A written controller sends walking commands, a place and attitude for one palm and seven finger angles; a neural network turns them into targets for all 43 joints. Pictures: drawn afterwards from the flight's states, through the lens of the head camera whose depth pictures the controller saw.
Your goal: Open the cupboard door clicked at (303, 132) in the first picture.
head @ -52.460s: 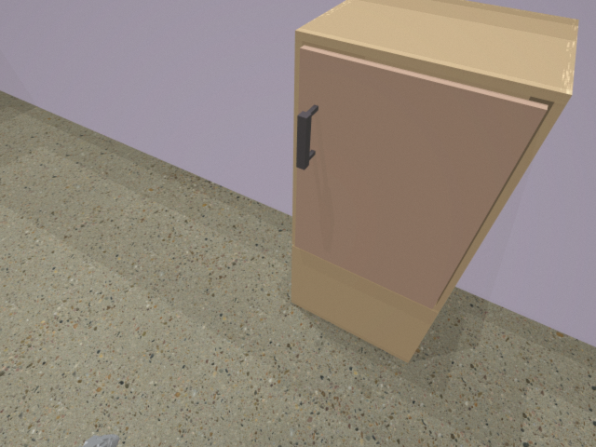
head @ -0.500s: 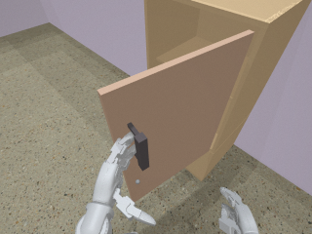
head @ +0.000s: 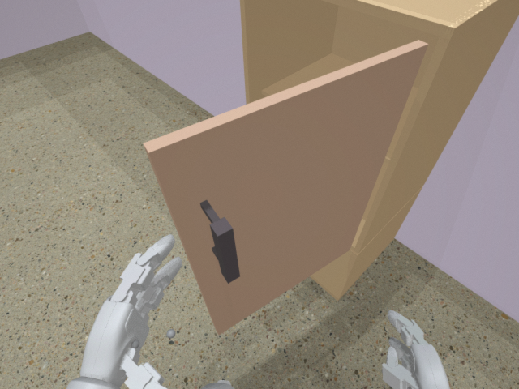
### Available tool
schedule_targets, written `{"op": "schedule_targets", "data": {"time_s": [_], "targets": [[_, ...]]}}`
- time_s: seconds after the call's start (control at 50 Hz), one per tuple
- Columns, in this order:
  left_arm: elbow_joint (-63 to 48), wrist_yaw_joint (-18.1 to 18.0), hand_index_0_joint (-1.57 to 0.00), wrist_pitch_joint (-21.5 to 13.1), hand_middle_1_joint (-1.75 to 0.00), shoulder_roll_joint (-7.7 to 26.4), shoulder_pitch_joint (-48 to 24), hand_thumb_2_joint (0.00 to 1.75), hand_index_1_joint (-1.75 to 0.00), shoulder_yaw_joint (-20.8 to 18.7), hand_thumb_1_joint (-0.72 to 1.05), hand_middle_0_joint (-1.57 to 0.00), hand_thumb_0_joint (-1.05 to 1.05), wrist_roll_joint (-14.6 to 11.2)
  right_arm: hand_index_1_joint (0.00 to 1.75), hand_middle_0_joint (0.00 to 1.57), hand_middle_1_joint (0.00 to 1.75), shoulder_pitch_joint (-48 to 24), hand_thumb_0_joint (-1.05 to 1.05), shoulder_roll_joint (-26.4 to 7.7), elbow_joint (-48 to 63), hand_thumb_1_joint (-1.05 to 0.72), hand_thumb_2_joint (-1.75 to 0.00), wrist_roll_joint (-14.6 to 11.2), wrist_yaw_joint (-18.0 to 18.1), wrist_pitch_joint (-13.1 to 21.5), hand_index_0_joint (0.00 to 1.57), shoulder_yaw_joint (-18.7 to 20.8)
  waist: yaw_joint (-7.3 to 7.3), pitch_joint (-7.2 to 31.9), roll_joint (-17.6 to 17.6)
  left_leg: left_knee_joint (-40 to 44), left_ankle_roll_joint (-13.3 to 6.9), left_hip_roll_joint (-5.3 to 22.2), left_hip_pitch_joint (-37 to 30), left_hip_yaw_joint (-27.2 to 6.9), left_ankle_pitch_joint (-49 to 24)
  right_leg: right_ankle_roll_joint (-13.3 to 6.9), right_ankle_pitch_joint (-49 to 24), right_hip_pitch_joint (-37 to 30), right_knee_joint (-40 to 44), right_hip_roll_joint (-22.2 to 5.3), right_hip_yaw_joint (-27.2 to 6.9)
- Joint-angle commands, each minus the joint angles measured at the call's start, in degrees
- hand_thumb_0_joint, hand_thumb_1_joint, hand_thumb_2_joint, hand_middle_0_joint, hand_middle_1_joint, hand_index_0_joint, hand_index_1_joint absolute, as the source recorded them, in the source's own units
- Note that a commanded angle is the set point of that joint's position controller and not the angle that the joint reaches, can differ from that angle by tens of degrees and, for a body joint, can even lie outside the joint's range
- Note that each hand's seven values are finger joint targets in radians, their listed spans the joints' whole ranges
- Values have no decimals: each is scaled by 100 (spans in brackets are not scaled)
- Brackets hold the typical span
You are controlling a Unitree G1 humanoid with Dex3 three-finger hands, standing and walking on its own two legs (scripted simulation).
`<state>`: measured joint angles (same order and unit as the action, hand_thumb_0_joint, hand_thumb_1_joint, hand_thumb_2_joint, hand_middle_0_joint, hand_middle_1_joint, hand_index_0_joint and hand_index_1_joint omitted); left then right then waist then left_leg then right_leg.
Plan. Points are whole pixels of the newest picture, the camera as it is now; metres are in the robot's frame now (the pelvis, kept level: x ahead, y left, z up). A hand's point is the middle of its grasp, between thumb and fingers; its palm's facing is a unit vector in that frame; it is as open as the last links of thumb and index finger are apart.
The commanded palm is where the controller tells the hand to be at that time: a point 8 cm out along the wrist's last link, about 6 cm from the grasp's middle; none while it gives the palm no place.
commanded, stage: slide the hand sideways off the handle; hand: left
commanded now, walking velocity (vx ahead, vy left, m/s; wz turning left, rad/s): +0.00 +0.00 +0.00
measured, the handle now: (219, 242) +0.30 +0.08 +0.10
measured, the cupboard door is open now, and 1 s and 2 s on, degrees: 79 79 79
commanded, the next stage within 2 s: draw the hand back to the body in 0.14 s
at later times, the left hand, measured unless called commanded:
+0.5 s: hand (127, 337) +0.16 +0.16 +0.12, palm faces -0.08 -0.99 -0.07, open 16.3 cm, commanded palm +0.14 +0.22 +0.13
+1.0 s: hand (52, 300) +0.19 +0.23 +0.15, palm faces +0.26 -0.91 -0.33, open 14.3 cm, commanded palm +0.15 +0.28 +0.19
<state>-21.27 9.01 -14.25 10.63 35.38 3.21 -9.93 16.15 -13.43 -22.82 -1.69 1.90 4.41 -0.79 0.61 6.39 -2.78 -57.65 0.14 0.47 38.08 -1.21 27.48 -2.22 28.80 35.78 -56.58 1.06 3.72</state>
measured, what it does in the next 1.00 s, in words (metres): stands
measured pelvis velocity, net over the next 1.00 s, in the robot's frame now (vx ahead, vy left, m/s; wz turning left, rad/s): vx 0.01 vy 0.03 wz -0.01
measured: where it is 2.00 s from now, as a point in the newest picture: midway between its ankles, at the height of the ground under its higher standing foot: outside the picture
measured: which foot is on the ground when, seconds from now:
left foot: down 0.00-1.00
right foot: down 0.00-1.00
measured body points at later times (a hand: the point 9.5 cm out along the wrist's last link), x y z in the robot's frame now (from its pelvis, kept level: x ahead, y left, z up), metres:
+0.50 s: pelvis -0.01 +0.02 +0.00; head -0.01 +0.01 +0.45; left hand +0.16 +0.21 +0.12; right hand +0.18 -0.20 -0.05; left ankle +0.02 +0.12 -0.68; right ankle +0.00 -0.10 -0.68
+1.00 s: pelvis +0.01 +0.03 +0.04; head +0.00 +0.02 +0.49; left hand +0.17 +0.28 +0.17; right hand +0.19 -0.18 -0.03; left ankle +0.02 +0.12 -0.68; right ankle +0.00 -0.10 -0.68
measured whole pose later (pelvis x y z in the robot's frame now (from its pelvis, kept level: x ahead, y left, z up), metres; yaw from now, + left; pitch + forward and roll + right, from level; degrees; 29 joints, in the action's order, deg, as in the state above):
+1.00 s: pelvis +0.01 +0.03 +0.04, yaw +0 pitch +1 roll -2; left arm -29.6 -6.0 0.0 17.6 34.9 -7.6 -3.2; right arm 15.5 -12.3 -28.5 -1.7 6.4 6.9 -3.4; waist 3.1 3.2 -2.9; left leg -42.5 -2.1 -0.5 21.5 0.0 21.8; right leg 0.1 21.4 18.3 -38.9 0.4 2.3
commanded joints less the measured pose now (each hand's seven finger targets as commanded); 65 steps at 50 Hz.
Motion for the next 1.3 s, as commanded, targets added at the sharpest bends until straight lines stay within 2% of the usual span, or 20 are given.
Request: {"op": "schedule_targets", "data": {"time_s": [0.0, 0.08, 0.16, 0.22, 0.26, 0.32, 0.4, 0.44, 0.5, 0.52, 0.62, 0.72, 0.74, 0.76, 0.78, 0.86, 1.04, 1.14, 1.24, 1.28], "targets": [[-1165, 161, -15, -400, -30, 479, 285, 30, -30, -621, -50, -15, 0, -252, 30, 20, 30, -464, 0, -489, 1023, -90, -90, -38, 95, 301, 20, 269, -7, 661, 491, 623, -136, -161, -201, 50, -1143, 200, -1688, -653, 1157, -128, -538], [-1204, 309, -15, -408, -30, 562, 362, 30, -30, -805, -50, -15, 0, -406, 30, 20, 30, -510, 0, -476, 1012, -90, -90, -58, 133, 303, 20, 276, 16, 622, 440, 612, -132, -164, -173, 35, -1151, 210, -1708, -665, 1150, -136, -537], [-1378, 459, -15, -536, -30, 459, 114, 30, -30, -560, -50, -15, 0, -500, 30, 20, 30, -484, 0, -524, 1007, -90, -90, -64, 151, 406, 20, 267, -125, 522, 331, 554, -144, -148, -220, -11, -1079, 212, -1540, -391, 1147, -99, -483], [-1450, 463, -15, -599, -30, 401, 53, 30, -30, -353, -50, -15, 0, -442, 30, 20, 30, -490, 0, -549, 1008, -90, -90, -54, 137, 495, 20, 260, -119, 517, 177, 582, -158, -144, -261, -58, -1026, 138, -1245, -248, 1056, -40, -380], [-1600, 368, -15, -556, -30, 570, 67, 30, -30, -495, -50, -15, 0, -381, 30, 20, 30, -482, 0, -540, 1046, -90, -90, -81, 134, 479, 20, 263, -56, 600, 69, 688, -161, -125, -365, -71, -964, 105, -1072, -234, 1034, -10, -288], [-1665, 150, -15, -381, -30, 793, -20, 30, -30, -770, -50, -15, 0, -283, 30, 20, 30, -533, 0, -521, 1051, -90, -90, -94, 166, 432, 20, 263, 31, 597, 117, 855, -164, -100, -415, -102, -764, 86, -751, -293, 1079, 23, -216], [-1669, 52, -15, -30, -30, 721, 101, 30, -30, -890, -50, -15, 0, -347, 30, 20, 30, -586, 0, -474, 1084, -90, -90, -151, 187, 384, 20, 204, 51, 453, 90, 1075, -156, -72, -526, -118, -644, 96, -688, -385, 1210, 37, -119], [-1527, 101, -15, 157, -30, 681, 99, 30, -30, -887, -50, -15, 0, -410, 30, 20, 30, -650, 0, -497, 1060, -90, -90, -167, 207, 383, 20, 176, 23, 265, 272, 1159, -165, -58, -508, -127, -568, 120, -608, -428, 1346, 41, -129], [-1802, 199, -15, 316, -30, 763, -245, 30, -30, -860, -50, -15, 0, -478, 30, 20, 30, -651, 0, -554, 1033, -90, -90, -170, 230, 481, 20, 99, -23, 198, 56, 1313, -169, -42, -666, -185, -477, 120, -516, -463, 1442, 37, -84], [-1791, 211, -15, 352, -30, 860, -289, 30, -30, -976, -50, -15, 0, -498, 30, 20, 30, -674, 0, -573, 997, -90, -90, -160, 250, 511, 20, 99, -2, 205, 215, 1332, -181, -34, -686, -200, -527, 117, -542, -555, 1477, 43, -84], [-1891, 282, -15, 502, -30, 1081, -361, 30, -30, -1337, -50, -15, 0, -579, 30, 20, 30, -687, 0, -579, 860, -90, -90, -168, 264, 670, 20, 65, 83, 213, -56, 1527, -155, -35, -963, -233, -712, 94, -778, -742, 1575, 52, -23], [-1823, 391, -16, 728, -30, 1135, -383, 37, -30, -1600, -32, -16, 0, -704, 30, 20, 30, -750, 0, -599, 733, -90, -90, -196, 261, 787, 20, 48, 134, 168, -49, 1726, -131, -21, -1182, -261, -909, 93, -1027, -952, 1703, 68, 68], [-2496, -504, -16, 731, -30, 1733, -603, 39, -30, -1637, -29, -16, 0, 173, 30, 20, 30, -714, 0, -501, 859, -90, -90, -118, 423, 695, 20, 38, 366, 71, -134, 1970, -111, 50, -1178, -203, -792, 27, -981, -1076, 1987, -25, -293], [-2239, -901, -16, 866, -30, 1264, -266, 40, -30, -1440, -26, -16, 0, 265, 30, 20, 30, -648, 0, -405, 777, -90, -90, -55, 474, 659, 20, -3, 228, -222, -115, 2037, -89, 27, -1216, -182, -631, 26, -820, -1001, 2140, -61, -264], [-2115, -1076, -16, 966, -30, 1088, -126, 42, -30, -1335, -22, -16, 0, 323, 30, 20, 30, -630, 0, -420, 742, -90, -90, -46, 474, 629, 20, -13, 194, -349, -6, 2107, -73, 47, -1212, -246, -509, 31, -700, -973, 2179, -63, -226], [-2128, -1499, -16, 1028, -30, 1298, -305, 48, -30, -1493, -8, -16, 0, 611, 30, 20, 30, -669, 0, -478, 556, -90, -90, 2, 494, 551, 20, -7, 192, -201, -54, 2315, -102, 71, -1594, -208, -859, 43, -996, -1387, 2344, -93, -192], [-2092, -1771, -18, 962, -30, 1564, -649, 62, -30, -1878, 23, -18, 0, 747, 30, 20, 30, -868, 0, -513, 141, -90, -90, 71, 484, 631, 20, -11, 227, -119, -173, 2832, -94, 88, -2417, -170, -1897, 60, -1835, -2132, 2738, -130, -184], [-1755, -1774, -18, 972, -30, 1653, -632, 69, -30, -2191, 41, -18, 0, 709, 30, 20, 30, -994, 0, -527, -31, -90, -90, 91, 438, 590, 20, 33, 282, -205, 164, 3060, -84, 112, -2627, -107, -2388, 80, -2238, -2494, 2928, -117, -164], [-1759, -1756, -19, 933, -30, 1810, -870, 76, -30, -2509, 58, -19, 0, 682, 30, 20, 30, -1057, 0, -536, -140, -90, -90, 100, 380, 519, 20, 57, 316, -158, -155, 3227, -57, 125, -2927, -48, -2853, 73, -2553, -2759, 3110, -132, -204], [-1692, -1746, -19, 934, -30, 1862, -936, 80, -30, -2637, 65, -19, 0, 658, 30, 20, 30, -1080, 0, -525, -172, -90, -90, 108, 365, 483, 20, 66, 329, -142, -56, 3267, -56, 120, -2985, -22, -2988, 81, -2687, -2858, 3160, -122, -193]]}}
